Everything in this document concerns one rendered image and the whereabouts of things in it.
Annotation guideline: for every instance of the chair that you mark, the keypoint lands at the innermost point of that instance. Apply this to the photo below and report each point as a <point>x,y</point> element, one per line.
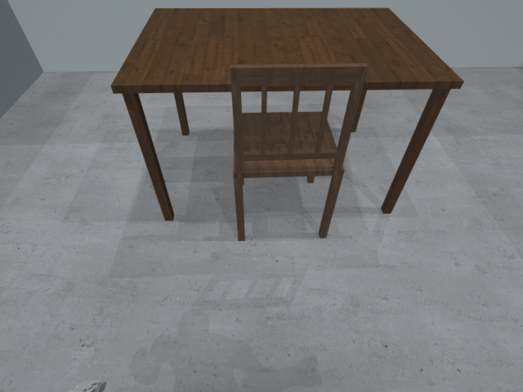
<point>286,144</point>

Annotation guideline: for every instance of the table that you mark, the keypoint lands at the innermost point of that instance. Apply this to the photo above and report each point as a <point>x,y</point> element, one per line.
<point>191,50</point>

